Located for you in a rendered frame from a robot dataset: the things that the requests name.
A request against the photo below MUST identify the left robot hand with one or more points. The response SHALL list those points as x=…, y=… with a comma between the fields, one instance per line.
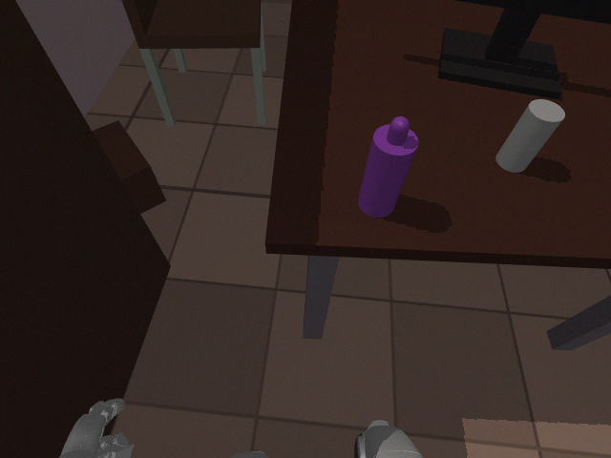
x=88, y=431

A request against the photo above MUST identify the table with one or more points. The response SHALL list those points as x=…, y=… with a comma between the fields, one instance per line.
x=353, y=66

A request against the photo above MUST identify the chair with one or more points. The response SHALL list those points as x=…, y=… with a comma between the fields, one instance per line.
x=197, y=24

